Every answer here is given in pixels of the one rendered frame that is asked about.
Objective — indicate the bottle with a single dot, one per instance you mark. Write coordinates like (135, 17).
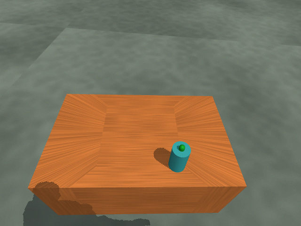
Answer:
(179, 156)

